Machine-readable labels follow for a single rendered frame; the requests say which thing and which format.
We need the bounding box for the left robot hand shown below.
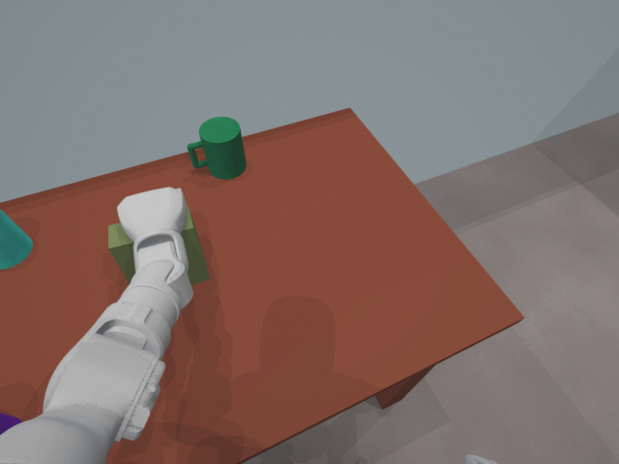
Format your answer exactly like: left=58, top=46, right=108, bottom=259
left=117, top=187, right=188, bottom=242

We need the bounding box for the robot left forearm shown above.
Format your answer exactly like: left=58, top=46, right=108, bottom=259
left=43, top=229, right=193, bottom=412

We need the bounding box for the table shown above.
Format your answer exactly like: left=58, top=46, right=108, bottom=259
left=0, top=107, right=524, bottom=464

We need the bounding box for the sponge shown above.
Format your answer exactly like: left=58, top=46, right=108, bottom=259
left=108, top=207, right=210, bottom=285

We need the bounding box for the left robot upper arm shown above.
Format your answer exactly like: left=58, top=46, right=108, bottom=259
left=0, top=333, right=166, bottom=464

